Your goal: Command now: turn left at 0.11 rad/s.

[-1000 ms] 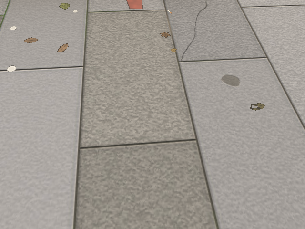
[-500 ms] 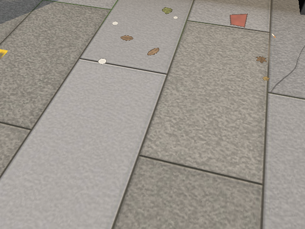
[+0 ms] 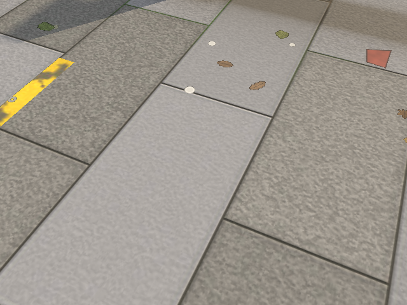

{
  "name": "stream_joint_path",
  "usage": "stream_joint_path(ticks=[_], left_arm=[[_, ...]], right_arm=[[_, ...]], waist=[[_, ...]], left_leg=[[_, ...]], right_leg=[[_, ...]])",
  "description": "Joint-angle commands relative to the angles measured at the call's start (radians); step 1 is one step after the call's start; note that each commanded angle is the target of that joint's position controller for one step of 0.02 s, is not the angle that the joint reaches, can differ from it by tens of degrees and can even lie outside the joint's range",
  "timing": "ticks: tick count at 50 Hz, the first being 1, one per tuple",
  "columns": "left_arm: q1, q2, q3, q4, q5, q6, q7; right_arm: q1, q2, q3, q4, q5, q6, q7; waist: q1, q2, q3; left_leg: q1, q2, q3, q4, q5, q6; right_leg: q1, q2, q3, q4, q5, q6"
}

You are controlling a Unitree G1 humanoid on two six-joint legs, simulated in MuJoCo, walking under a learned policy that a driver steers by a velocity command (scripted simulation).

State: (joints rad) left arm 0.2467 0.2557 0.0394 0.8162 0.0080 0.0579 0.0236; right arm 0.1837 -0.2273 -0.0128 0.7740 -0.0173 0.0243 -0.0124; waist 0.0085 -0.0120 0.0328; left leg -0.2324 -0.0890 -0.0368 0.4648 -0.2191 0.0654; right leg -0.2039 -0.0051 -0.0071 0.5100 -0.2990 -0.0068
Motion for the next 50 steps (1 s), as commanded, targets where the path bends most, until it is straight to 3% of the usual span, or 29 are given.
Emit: stream_joint_path(ticks=[1, 2, 3, 4, 6, 12, 26, 27, 29, 31, 32, 33, 34, 36, 38, 40, 41, 42, 43, 44, 45, 46, 47, 50], left_arm=[[0.068, 0.113, 0.010, -0.025, 0.025, -0.045, 0.016], [-0.030, 0.156, 0.015, -0.032, 0.008, -0.049, 0.007], [-0.067, 0.108, 0.006, -0.035, 0.005, -0.054, -0.005], [-0.063, 0.087, -0.001, -0.028, 0.005, -0.059, -0.010], [-0.023, 0.094, -0.001, 0.001, 0.000, -0.062, -0.001], [-0.006, 0.077, -0.004, 0.064, 0.002, -0.060, 0.005], [0.019, 0.046, -0.023, 0.199, 0.003, -0.066, 0.009], [0.033, 0.047, -0.023, 0.209, 0.004, -0.065, 0.009], [0.053, 0.088, -0.005, 0.217, 0.006, -0.054, 0.007], [0.112, 0.106, 0.006, 0.230, 0.007, -0.046, 0.004], [0.138, 0.115, 0.014, 0.243, 0.007, -0.047, 0.005], [0.145, 0.108, 0.018, 0.249, 0.009, -0.052, 0.006], [0.143, 0.105, 0.021, 0.248, 0.015, -0.060, 0.004], [0.122, 0.110, 0.027, 0.242, 0.015, -0.077, -0.001], [0.097, 0.107, 0.031, 0.239, 0.009, -0.087, -0.006], [0.063, 0.099, 0.034, 0.229, 0.004, -0.088, -0.009], [0.054, 0.073, 0.027, 0.218, 0.009, -0.095, -0.011], [0.021, -0.003, 0.005, 0.183, 0.006, -0.105, -0.021], [-0.007, 0.011, 0.009, 0.147, 0.019, -0.110, -0.027], [-0.035, 0.064, 0.022, 0.142, 0.038, -0.111, -0.034], [-0.034, 0.042, 0.018, 0.150, 0.031, -0.117, -0.046], [-0.016, 0.022, 0.014, 0.163, 0.025, -0.124, -0.054], [-0.015, 0.026, 0.017, 0.168, 0.028, -0.124, -0.060], [-0.034, 0.016, 0.018, 0.166, 0.027, -0.106, -0.065]], right_arm=[[0.023, -0.082, -0.014, -0.032, 0.008, -0.021, -0.006], [0.051, -0.076, -0.016, -0.015, 0.013, -0.015, -0.003], [0.036, -0.100, -0.017, 0.014, -0.002, -0.010, -0.003], [0.023, -0.117, -0.023, 0.032, -0.001, -0.011, -0.002], [0.017, -0.135, -0.031, 0.058, 0.002, -0.017, 0.000], [0.038, -0.097, -0.021, 0.155, 0.007, -0.023, -0.011], [0.076, -0.083, -0.007, 0.311, 0.009, -0.023, -0.023], [0.086, -0.078, -0.005, 0.319, 0.008, -0.022, -0.023], [0.088, -0.094, -0.013, 0.316, 0.002, -0.016, -0.021], [0.045, -0.073, -0.012, 0.290, -0.011, -0.016, -0.010], [0.031, -0.039, -0.005, 0.277, -0.019, -0.023, -0.002], [0.014, -0.037, -0.004, 0.263, -0.025, -0.033, 0.004], [0.005, -0.050, -0.009, 0.253, -0.022, -0.043, 0.009], [0.011, -0.055, -0.014, 0.242, -0.016, -0.063, 0.021], [0.029, -0.042, -0.016, 0.237, -0.006, -0.077, 0.024], [0.165, -0.022, -0.021, 0.287, 0.001, -0.084, 0.019], [0.257, -0.046, -0.031, 0.315, -0.003, -0.089, 0.011], [0.381, -0.128, -0.050, 0.331, -0.016, -0.099, -0.001], [0.467, -0.202, -0.068, 0.359, -0.008, -0.093, 0.001], [0.379, -0.155, -0.058, 0.340, -0.010, -0.089, 0.001], [0.290, -0.120, -0.049, 0.305, -0.007, -0.096, 0.006], [0.242, -0.101, -0.043, 0.286, -0.004, -0.105, 0.008], [0.228, -0.082, -0.036, 0.280, 0.000, -0.115, 0.005], [0.297, -0.058, -0.024, 0.310, -0.001, -0.131, -0.003]], waist=[[-0.007, -0.042, -0.100], [-0.069, -0.129, -0.036], [-0.052, -0.116, -0.028], [-0.034, -0.106, -0.017], [-0.015, -0.095, -0.018], [-0.004, -0.004, 0.006], [-0.011, 0.008, 0.015], [-0.010, 0.001, -0.005], [-0.001, -0.039, 0.023], [0.027, -0.098, 0.101], [0.031, -0.142, 0.123], [0.032, -0.134, 0.142], [0.028, -0.109, 0.135], [0.008, -0.084, 0.113], [-0.015, -0.102, 0.114], [-0.073, -0.068, 0.099], [-0.104, -0.004, 0.076], [-0.152, 0.219, 0.028], [-0.152, 0.303, 0.042], [-0.097, 0.147, 0.111], [-0.056, 0.084, 0.131], [-0.028, 0.068, 0.120], [-0.014, 0.063, 0.103], [-0.011, 0.078, 0.065]], left_leg=[[-0.056, 0.180, -0.173, -0.019, 0.162, 0.020], [0.001, 0.076, -0.092, -0.082, 0.012, 0.000], [0.088, 0.092, -0.094, -0.106, 0.034, -0.009], [0.107, 0.099, -0.108, -0.112, 0.085, -0.007], [0.113, 0.121, -0.119, -0.106, 0.161, -0.002], [0.063, 0.128, -0.128, -0.151, 0.127, -0.017], [0.080, 0.145, -0.124, -0.166, 0.122, -0.017], [0.083, 0.133, -0.116, -0.162, 0.042, -0.014], [0.004, 0.077, -0.071, -0.080, -0.222, 0.008], [-0.153, 0.038, -0.022, 0.049, -0.316, 0.016], [-0.190, 0.035, 0.041, 0.149, -0.234, 0.008], [-0.218, 0.072, 0.053, 0.228, -0.179, 0.004], [-0.248, 0.091, 0.045, 0.278, -0.196, 0.002], [-0.255, 0.109, 0.049, 0.266, -0.213, 0.002], [-0.123, 0.092, 0.085, 0.141, -0.177, 0.008], [0.152, 0.035, 0.139, -0.028, -0.065, 0.012], [0.305, 0.066, 0.071, -0.080, -0.102, 0.019], [0.420, 0.305, -0.295, -0.265, -0.374, 0.067], [0.408, 0.468, -0.607, -0.379, -0.554, 0.155], [0.314, 0.463, -0.568, -0.357, -0.546, 0.173], [0.254, 0.416, -0.475, -0.354, -0.453, 0.154], [0.234, 0.370, -0.382, -0.367, -0.320, 0.131], [0.234, 0.340, -0.309, -0.373, -0.194, 0.117], [0.283, 0.293, -0.133, -0.341, 0.185, 0.099]], right_leg=[[0.205, -0.180, 0.196, -0.249, 0.249, -0.042], [0.043, -0.228, 0.231, -0.217, 0.325, -0.096], [-0.014, -0.204, 0.206, -0.216, 0.257, -0.092], [-0.016, -0.157, 0.169, -0.219, 0.201, -0.063], [0.009, -0.113, 0.131, -0.217, 0.178, -0.040], [0.047, -0.104, 0.122, -0.214, 0.126, -0.051], [0.036, -0.089, 0.118, -0.227, 0.117, -0.055], [0.041, -0.081, 0.119, -0.237, 0.021, -0.057], [0.012, -0.074, 0.154, -0.245, -0.288, -0.092], [0.006, -0.157, 0.293, -0.327, -0.520, -0.158], [0.017, -0.235, 0.385, -0.382, -0.556, -0.199], [0.007, -0.290, 0.435, -0.418, -0.518, -0.228], [0.023, -0.304, 0.443, -0.428, -0.457, -0.238], [0.057, -0.278, 0.376, -0.408, -0.356, -0.226], [-0.018, -0.224, 0.283, -0.367, -0.290, -0.198], [-0.177, -0.153, 0.189, -0.258, -0.280, -0.171], [-0.285, -0.110, 0.139, -0.138, -0.262, -0.149], [-0.423, 0.003, -0.001, 0.186, -0.212, -0.101], [-0.564, 0.068, -0.048, 0.415, -0.279, -0.098], [-0.584, -0.008, 0.023, 0.543, -0.203, -0.111], [-0.572, -0.042, 0.042, 0.567, -0.101, -0.110], [-0.538, -0.064, 0.040, 0.557, -0.023, -0.097], [-0.514, -0.076, 0.027, 0.540, 0.028, -0.081], [-0.521, -0.064, -0.014, 0.541, 0.095, -0.050]])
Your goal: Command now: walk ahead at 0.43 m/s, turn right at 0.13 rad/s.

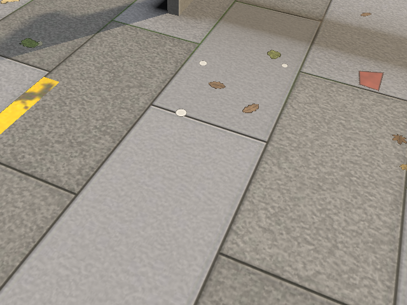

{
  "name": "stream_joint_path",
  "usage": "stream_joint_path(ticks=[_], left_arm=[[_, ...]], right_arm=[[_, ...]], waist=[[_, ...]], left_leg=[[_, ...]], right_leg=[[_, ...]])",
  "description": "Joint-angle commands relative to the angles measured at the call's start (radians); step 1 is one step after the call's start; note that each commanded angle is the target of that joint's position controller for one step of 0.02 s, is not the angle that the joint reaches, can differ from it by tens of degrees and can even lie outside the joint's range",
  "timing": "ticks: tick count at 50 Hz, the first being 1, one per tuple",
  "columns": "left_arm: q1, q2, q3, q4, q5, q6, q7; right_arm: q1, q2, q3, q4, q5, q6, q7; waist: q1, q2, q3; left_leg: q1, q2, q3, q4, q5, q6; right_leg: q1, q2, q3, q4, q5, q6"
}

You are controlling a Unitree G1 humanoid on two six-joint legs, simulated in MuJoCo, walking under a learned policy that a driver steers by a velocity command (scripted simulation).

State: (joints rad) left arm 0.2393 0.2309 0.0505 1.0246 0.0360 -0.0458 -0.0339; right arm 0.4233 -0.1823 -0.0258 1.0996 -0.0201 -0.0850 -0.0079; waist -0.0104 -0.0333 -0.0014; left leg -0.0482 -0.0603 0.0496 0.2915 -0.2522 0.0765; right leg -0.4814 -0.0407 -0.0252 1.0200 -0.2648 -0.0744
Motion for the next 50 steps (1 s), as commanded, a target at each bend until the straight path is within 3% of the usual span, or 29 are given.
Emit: stream_joint_path(ticks=[1, 4, 7, 9, 11, 12, 13, 14, 15, 16, 17, 18, 19, 20, 22, 24, 29, 33, 38, 41, 43, 44, 45, 46, 47, 48, 49, 50], left_arm=[[-0.056, 0.033, 0.005, -0.054, -0.005, 0.004, -0.007], [-0.173, 0.008, -0.007, -0.105, -0.011, 0.009, -0.005], [-0.245, -0.025, -0.029, -0.136, -0.013, 0.005, 0.001], [-0.190, 0.007, -0.023, -0.131, -0.014, 0.003, 0.008], [0.005, 0.057, -0.003, -0.078, -0.009, -0.008, 0.017], [0.121, 0.080, 0.010, -0.045, 0.000, -0.019, 0.021], [0.197, 0.125, 0.027, -0.030, 0.013, -0.028, 0.026], [0.165, 0.222, 0.047, -0.050, 0.012, -0.026, 0.029], [0.169, 0.243, 0.059, -0.069, -0.032, -0.009, 0.024], [0.045, 0.203, 0.056, -0.112, -0.045, 0.010, 0.033], [-0.028, 0.142, 0.040, -0.132, -0.045, 0.019, 0.039], [-0.040, 0.106, 0.031, -0.131, -0.038, 0.023, 0.044], [-0.028, 0.093, 0.028, -0.127, -0.036, 0.026, 0.050], [-0.016, 0.088, 0.026, -0.122, -0.030, 0.025, 0.050], [-0.009, 0.118, 0.035, -0.131, -0.019, 0.018, 0.044], [-0.007, 0.146, 0.044, -0.147, -0.016, 0.023, 0.042], [0.029, 0.169, 0.059, -0.174, -0.024, 0.052, 0.050], [0.059, 0.180, 0.068, -0.187, -0.020, 0.064, 0.054], [0.056, 0.193, 0.075, -0.206, -0.011, 0.070, 0.049], [0.030, 0.200, 0.079, -0.218, -0.012, 0.076, 0.041], [-0.013, 0.198, 0.079, -0.230, -0.022, 0.082, 0.036], [-0.031, 0.185, 0.074, -0.241, -0.032, 0.082, 0.037], [0.022, 0.117, 0.058, -0.248, -0.038, 0.080, 0.039], [0.051, 0.119, 0.061, -0.258, -0.039, 0.076, 0.049], [0.028, 0.204, 0.078, -0.246, -0.004, 0.076, 0.050], [0.037, 0.208, 0.083, -0.236, -0.002, 0.079, 0.044], [0.053, 0.195, 0.082, -0.221, -0.001, 0.087, 0.038], [0.068, 0.188, 0.081, -0.215, -0.002, 0.097, 0.028]], right_arm=[[0.083, -0.099, -0.009, -0.006, 0.002, -0.023, -0.009], [0.090, -0.082, 0.002, -0.003, -0.004, -0.025, -0.014], [0.075, -0.079, 0.012, -0.006, 0.000, -0.023, -0.025], [0.072, -0.113, 0.005, -0.004, 0.005, -0.024, -0.038], [0.027, -0.148, -0.007, -0.018, 0.010, -0.020, -0.052], [-0.008, -0.160, -0.013, -0.030, 0.017, -0.015, -0.053], [-0.030, -0.158, -0.016, -0.051, 0.024, -0.015, -0.047], [0.062, -0.046, -0.001, -0.088, 0.013, -0.011, -0.038], [0.119, -0.086, -0.011, -0.099, 0.026, 0.004, -0.033], [0.044, -0.117, -0.017, -0.115, 0.007, 0.011, -0.029], [-0.045, -0.125, -0.021, -0.143, -0.005, 0.011, -0.025], [-0.086, -0.134, -0.029, -0.159, -0.012, 0.017, -0.025], [-0.084, -0.126, -0.030, -0.168, -0.019, 0.036, -0.026], [-0.071, -0.106, -0.029, -0.170, -0.021, 0.058, -0.028], [-0.068, -0.081, -0.026, -0.182, -0.016, 0.082, -0.033], [-0.110, -0.092, -0.030, -0.208, -0.016, 0.096, -0.033], [-0.261, -0.135, -0.044, -0.279, -0.011, 0.120, -0.034], [-0.322, -0.143, -0.043, -0.315, -0.003, 0.118, -0.037], [-0.326, -0.152, -0.035, -0.343, 0.014, 0.101, -0.043], [-0.282, -0.162, -0.031, -0.352, 0.026, 0.088, -0.046], [-0.208, -0.164, -0.028, -0.344, 0.029, 0.079, -0.051], [-0.168, -0.184, -0.034, -0.338, 0.021, 0.072, -0.057], [-0.202, -0.259, -0.048, -0.354, 0.007, 0.073, -0.066], [-0.290, -0.326, -0.054, -0.407, -0.002, 0.079, -0.065], [-0.268, -0.290, -0.052, -0.394, -0.013, 0.084, -0.058], [-0.293, -0.225, -0.034, -0.403, -0.001, 0.084, -0.052], [-0.319, -0.198, -0.027, -0.409, 0.002, 0.083, -0.046], [-0.326, -0.196, -0.025, -0.419, 0.001, 0.084, -0.046]], waist=[[0.003, 0.101, 0.101], [-0.006, 0.102, 0.142], [-0.014, 0.119, 0.148], [0.012, 0.144, 0.095], [0.091, 0.161, -0.005], [0.146, 0.155, -0.057], [0.185, 0.093, -0.106], [0.074, -0.142, -0.204], [0.080, -0.096, -0.392], [0.056, -0.003, -0.259], [0.045, 0.040, -0.111], [0.022, 0.079, -0.040], [0.005, 0.076, -0.021], [-0.007, 0.066, -0.023], [-0.018, 0.046, -0.050], [-0.012, 0.018, -0.068], [0.041, -0.047, -0.058], [0.065, -0.061, -0.037], [0.062, -0.078, -0.050], [0.042, -0.090, -0.061], [-0.003, -0.082, -0.058], [-0.025, -0.056, -0.055], [0.027, 0.116, -0.063], [0.047, 0.245, -0.036], [0.039, 0.164, -0.019], [0.063, 0.109, -0.009], [0.077, 0.098, 0.010], [0.082, 0.137, -0.006]], left_leg=[[0.104, 0.258, -0.175, -0.159, 0.308, 0.083], [0.055, 0.234, -0.062, -0.153, 0.509, 0.065], [-0.019, 0.205, 0.045, -0.095, 0.757, 0.032], [0.007, 0.217, 0.065, 0.025, 0.970, 0.013], [0.031, 0.234, 0.064, 0.264, 1.081, -0.004], [0.005, 0.230, 0.070, 0.444, 0.972, -0.010], [-0.108, 0.167, 0.098, 0.709, 0.640, -0.029], [-0.390, 0.021, 0.087, 1.079, -0.375, -0.058], [-0.483, -0.015, -0.077, 1.250, -0.351, -0.062], [-0.539, 0.044, -0.096, 1.234, -0.244, -0.059], [-0.556, 0.074, -0.090, 1.160, -0.180, -0.063], [-0.534, 0.096, -0.095, 1.087, -0.155, -0.071], [-0.481, 0.109, -0.098, 1.016, -0.148, -0.081], [-0.435, 0.108, -0.096, 0.962, -0.148, -0.089], [-0.406, 0.095, -0.084, 0.893, -0.130, -0.100], [-0.433, 0.094, -0.085, 0.828, -0.095, -0.111], [-0.532, 0.093, -0.114, 0.703, -0.038, -0.138], [-0.555, 0.074, -0.136, 0.614, -0.066, -0.138], [-0.462, 0.025, -0.144, 0.494, -0.143, -0.107], [-0.352, -0.003, -0.145, 0.367, -0.163, -0.084], [-0.203, -0.011, -0.132, 0.166, -0.083, -0.068], [-0.084, 0.030, -0.154, 0.015, -0.002, -0.057], [0.004, 0.222, -0.342, -0.095, -0.046, -0.008], [0.002, 0.443, -0.582, -0.109, 0.088, 0.095], [-0.092, 0.462, -0.522, -0.057, 0.291, 0.168], [-0.114, 0.402, -0.421, -0.028, 0.379, 0.156], [-0.124, 0.328, -0.310, -0.006, 0.422, 0.121], [-0.096, 0.283, -0.246, 0.011, 0.452, 0.098]], right_leg=[[-0.260, -0.021, -0.002, 0.025, 0.074, 0.022], [-0.254, 0.014, -0.024, -0.097, 0.132, 0.027], [-0.076, 0.056, -0.119, -0.330, 0.212, 0.017], [0.047, 0.101, -0.151, -0.381, 0.221, -0.011], [0.211, 0.140, -0.133, -0.417, 0.207, -0.059], [0.325, 0.132, -0.102, -0.506, 0.280, -0.084], [0.464, 0.046, -0.008, -0.574, 0.460, -0.121], [0.710, -0.248, 0.315, -0.406, 1.169, -0.238], [0.784, -0.354, 0.587, -0.533, 1.064, -0.404], [0.626, -0.318, 0.539, -0.623, 0.762, -0.390], [0.464, -0.268, 0.465, -0.688, 0.623, -0.345], [0.359, -0.219, 0.407, -0.718, 0.619, -0.303], [0.277, -0.180, 0.346, -0.734, 0.625, -0.276], [0.225, -0.153, 0.309, -0.735, 0.627, -0.252], [0.193, -0.116, 0.278, -0.722, 0.649, -0.226], [0.195, -0.097, 0.288, -0.727, 0.548, -0.199], [0.255, -0.074, 0.400, -0.767, 0.129, -0.124], [0.314, -0.079, 0.483, -0.763, 0.046, -0.121], [0.346, -0.076, 0.547, -0.712, 0.203, -0.141], [0.339, -0.068, 0.589, -0.686, 0.318, -0.133], [0.280, -0.027, 0.585, -0.662, 0.282, -0.088], [0.201, 0.020, 0.553, -0.626, 0.165, -0.038], [0.094, 0.126, 0.421, -0.468, -0.140, 0.026], [-0.087, 0.267, 0.194, -0.241, -0.321, 0.060], [-0.060, 0.181, 0.164, -0.056, -0.312, 0.074], [-0.036, 0.159, 0.165, 0.021, -0.263, 0.080], [-0.035, 0.154, 0.156, 0.087, -0.206, 0.089], [-0.048, 0.154, 0.141, 0.147, -0.171, 0.099]])
Over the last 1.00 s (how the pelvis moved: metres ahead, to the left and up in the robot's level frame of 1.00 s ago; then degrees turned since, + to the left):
0.12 0.03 0.01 -1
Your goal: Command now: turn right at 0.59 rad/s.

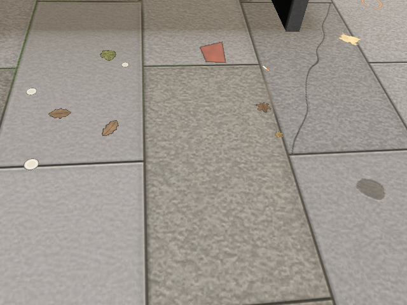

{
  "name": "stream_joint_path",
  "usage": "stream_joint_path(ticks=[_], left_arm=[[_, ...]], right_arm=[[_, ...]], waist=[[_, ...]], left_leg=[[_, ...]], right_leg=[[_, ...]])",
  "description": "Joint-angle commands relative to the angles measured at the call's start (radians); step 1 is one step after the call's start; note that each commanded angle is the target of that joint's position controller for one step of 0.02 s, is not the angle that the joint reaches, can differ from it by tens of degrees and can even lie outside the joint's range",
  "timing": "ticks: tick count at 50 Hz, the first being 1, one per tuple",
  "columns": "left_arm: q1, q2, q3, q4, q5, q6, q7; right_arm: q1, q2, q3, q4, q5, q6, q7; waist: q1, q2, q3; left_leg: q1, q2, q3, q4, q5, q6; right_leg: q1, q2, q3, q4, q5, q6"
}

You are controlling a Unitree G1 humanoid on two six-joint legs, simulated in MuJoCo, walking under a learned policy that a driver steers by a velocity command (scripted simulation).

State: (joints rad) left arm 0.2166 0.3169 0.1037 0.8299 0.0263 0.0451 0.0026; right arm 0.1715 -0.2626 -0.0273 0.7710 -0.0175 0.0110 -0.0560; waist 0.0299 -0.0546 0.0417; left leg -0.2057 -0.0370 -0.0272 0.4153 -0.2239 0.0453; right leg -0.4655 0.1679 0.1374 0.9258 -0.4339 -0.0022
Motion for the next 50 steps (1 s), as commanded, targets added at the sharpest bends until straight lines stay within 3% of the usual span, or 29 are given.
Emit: stream_joint_path(ticks=[1, 4, 7, 13, 18, 19, 20, 21, 22, 23, 25, 26, 27, 28, 30, 37, 39, 42, 44, 45, 46, 47, 48, 49, 50], left_arm=[[0.096, 0.100, 0.025, -0.017, 0.004, 0.015, -0.019], [0.025, 0.087, 0.012, -0.046, -0.009, 0.025, -0.033], [-0.026, 0.075, 0.001, -0.070, -0.011, 0.033, -0.040], [-0.090, 0.044, -0.020, -0.121, -0.018, 0.038, -0.053], [-0.085, 0.047, -0.024, -0.153, -0.025, 0.028, -0.052], [-0.061, 0.045, -0.024, -0.150, -0.018, 0.022, -0.048], [-0.021, 0.055, -0.022, -0.140, -0.006, 0.008, -0.038], [0.019, 0.149, -0.001, -0.140, 0.011, -0.010, -0.025], [0.070, 0.288, 0.032, -0.149, -0.012, -0.014, -0.021], [0.145, 0.247, 0.035, -0.126, -0.022, -0.012, -0.022], [0.030, 0.129, -0.005, -0.130, -0.015, -0.002, -0.016], [0.000, 0.114, -0.013, -0.138, -0.019, -0.005, -0.010], [0.002, 0.104, -0.018, -0.139, -0.017, -0.013, -0.007], [0.022, 0.109, -0.017, -0.133, -0.016, -0.023, -0.010], [0.065, 0.127, -0.011, -0.117, -0.017, -0.047, -0.016], [0.188, 0.127, -0.010, -0.073, -0.011, -0.080, -0.013], [0.217, 0.123, -0.014, -0.055, -0.008, -0.087, -0.007], [0.222, 0.121, -0.018, -0.041, -0.007, -0.089, 0.002], [0.198, 0.122, -0.020, -0.041, -0.011, -0.085, 0.009], [0.176, 0.124, -0.022, -0.039, -0.020, -0.086, 0.013], [0.170, 0.104, -0.029, -0.038, -0.031, -0.092, 0.014], [0.175, 0.042, -0.050, -0.070, -0.036, -0.100, 0.015], [0.296, 0.024, -0.046, -0.059, -0.046, -0.087, 0.023], [0.296, 0.088, -0.034, -0.022, -0.007, -0.065, 0.032], [0.257, 0.070, -0.035, -0.008, 0.001, -0.057, 0.025]], right_arm=[[-0.058, -0.115, -0.021, -0.096, -0.005, -0.012, 0.001], [0.029, -0.130, -0.030, -0.081, -0.009, -0.010, 0.008], [0.090, -0.149, -0.042, -0.063, -0.008, -0.011, 0.009], [0.084, -0.173, -0.056, -0.062, -0.013, -0.015, 0.027], [0.071, -0.205, -0.071, -0.058, -0.008, -0.006, 0.042], [0.060, -0.207, -0.072, -0.058, 0.001, -0.001, 0.043], [0.073, -0.202, -0.072, -0.050, 0.005, 0.003, 0.043], [0.114, -0.158, -0.062, -0.062, -0.001, 0.009, 0.047], [0.070, -0.086, -0.038, -0.142, -0.017, 0.019, 0.043], [0.015, -0.139, -0.045, -0.140, -0.027, 0.028, 0.036], [-0.008, -0.174, -0.060, -0.127, -0.010, 0.019, 0.057], [-0.006, -0.182, -0.065, -0.122, -0.019, 0.013, 0.068], [0.017, -0.178, -0.064, -0.104, -0.030, 0.010, 0.076], [0.028, -0.168, -0.062, -0.095, -0.034, 0.008, 0.082], [0.023, -0.145, -0.058, -0.090, -0.031, 0.001, 0.088], [-0.106, -0.113, -0.046, -0.119, -0.023, -0.020, 0.089], [-0.140, -0.097, -0.039, -0.131, -0.019, -0.029, 0.088], [-0.117, -0.087, -0.031, -0.135, -0.009, -0.043, 0.080], [-0.045, -0.099, -0.036, -0.115, -0.004, -0.049, 0.067], [0.013, -0.101, -0.038, -0.097, -0.008, -0.054, 0.057], [0.077, -0.120, -0.043, -0.081, -0.018, -0.066, 0.046], [0.188, -0.188, -0.052, -0.082, -0.031, -0.076, 0.032], [0.202, -0.292, -0.075, -0.072, -0.011, -0.058, 0.032], [0.198, -0.210, -0.060, -0.057, 0.022, -0.050, 0.045], [0.128, -0.134, -0.036, -0.066, 0.024, -0.053, 0.050]], waist=[[0.029, 0.190, -0.054], [-0.020, 0.185, -0.056], [-0.053, 0.201, -0.056], [-0.060, 0.214, -0.058], [-0.052, 0.240, -0.073], [-0.028, 0.216, -0.080], [0.001, 0.151, -0.098], [0.005, -0.079, -0.120], [0.006, -0.232, -0.119], [0.073, -0.107, -0.145], [0.007, -0.063, 0.014], [-0.006, -0.102, 0.041], [-0.012, -0.105, 0.036], [-0.016, -0.072, 0.020], [-0.016, -0.028, 0.004], [0.042, -0.052, 0.030], [0.053, -0.044, 0.045], [0.033, -0.052, 0.010], [-0.005, -0.051, -0.018], [-0.046, -0.033, -0.031], [-0.082, 0.008, -0.077], [-0.115, 0.134, -0.201], [-0.072, 0.331, -0.258], [-0.048, 0.181, -0.198], [-0.029, 0.120, -0.112]], left_leg=[[0.083, 0.245, -0.126, -0.095, 0.511, 0.129], [0.170, 0.250, -0.082, -0.068, 0.596, 0.144], [0.245, 0.275, -0.074, -0.057, 0.605, 0.156], [0.185, 0.321, -0.013, -0.051, 0.546, 0.168], [0.126, 0.339, 0.033, 0.026, 0.506, 0.132], [0.094, 0.330, 0.061, 0.081, 0.454, 0.103], [0.025, 0.308, 0.103, 0.180, 0.341, 0.049], [-0.166, 0.223, 0.184, 0.423, 0.025, -0.021], [-0.411, 0.039, 0.160, 0.582, -0.458, -0.071], [-0.430, 0.069, 0.022, 0.687, -0.439, -0.069], [-0.464, 0.111, -0.008, 0.631, -0.233, -0.055], [-0.459, 0.109, 0.000, 0.600, -0.168, -0.060], [-0.441, 0.103, 0.008, 0.600, -0.112, -0.067], [-0.434, 0.096, 0.009, 0.599, -0.077, -0.071], [-0.445, 0.091, 0.009, 0.564, -0.037, -0.080], [-0.473, 0.086, 0.015, 0.340, 0.042, -0.108], [-0.433, 0.072, 0.026, 0.278, 0.038, -0.097], [-0.292, 0.034, 0.051, 0.230, 0.007, -0.062], [-0.143, 0.008, 0.050, 0.163, 0.023, -0.032], [-0.043, -0.003, 0.054, 0.068, 0.085, -0.017], [0.096, 0.045, 0.013, -0.008, 0.167, 0.002], [0.289, 0.274, -0.203, -0.018, 0.290, 0.049], [0.368, 0.477, -0.506, -0.049, 0.596, 0.207], [0.262, 0.459, -0.506, -0.055, 0.551, 0.224], [0.171, 0.400, -0.392, -0.071, 0.505, 0.201]], right_leg=[[-0.082, -0.056, -0.038, 0.283, 0.005, 0.041], [-0.133, -0.080, -0.069, 0.264, 0.021, 0.069], [-0.152, -0.102, -0.084, 0.169, 0.019, 0.078], [-0.009, -0.152, -0.149, -0.048, -0.001, 0.044], [0.159, -0.140, -0.212, -0.275, 0.009, -0.012], [0.225, -0.131, -0.218, -0.385, 0.082, -0.028], [0.334, -0.130, -0.182, -0.531, 0.218, -0.043], [0.481, -0.318, 0.098, -0.655, 0.327, -0.085], [0.511, -0.560, 0.436, -0.629, 0.596, -0.260], [0.508, -0.542, 0.416, -0.640, 0.398, -0.333], [0.382, -0.400, 0.300, -0.737, -0.096, -0.258], [0.368, -0.352, 0.281, -0.771, -0.134, -0.230], [0.370, -0.322, 0.258, -0.782, -0.083, -0.223], [0.381, -0.313, 0.248, -0.782, -0.034, -0.222], [0.404, -0.307, 0.244, -0.776, 0.028, -0.229], [0.425, -0.310, 0.265, -0.771, 0.091, -0.248], [0.417, -0.310, 0.240, -0.724, 0.282, -0.243], [0.389, -0.312, 0.198, -0.600, 0.704, -0.209], [0.356, -0.303, 0.210, -0.533, 0.790, -0.165], [0.340, -0.276, 0.198, -0.468, 0.827, -0.138], [0.309, -0.226, 0.162, -0.354, 0.800, -0.106], [0.216, -0.172, 0.100, -0.142, 0.528, -0.068], [0.051, 0.007, -0.012, 0.088, -0.119, -0.041], [0.032, -0.045, 0.016, 0.190, -0.171, -0.042], [0.037, -0.070, 0.027, 0.205, -0.117, -0.038]])
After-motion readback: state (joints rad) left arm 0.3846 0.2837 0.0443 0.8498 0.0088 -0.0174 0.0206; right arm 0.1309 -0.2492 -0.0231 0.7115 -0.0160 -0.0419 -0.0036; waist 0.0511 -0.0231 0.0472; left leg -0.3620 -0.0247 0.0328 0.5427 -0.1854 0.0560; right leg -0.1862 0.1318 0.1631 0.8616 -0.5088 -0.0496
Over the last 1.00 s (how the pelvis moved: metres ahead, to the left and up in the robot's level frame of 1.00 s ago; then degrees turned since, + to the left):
0.26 0.03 0.00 -32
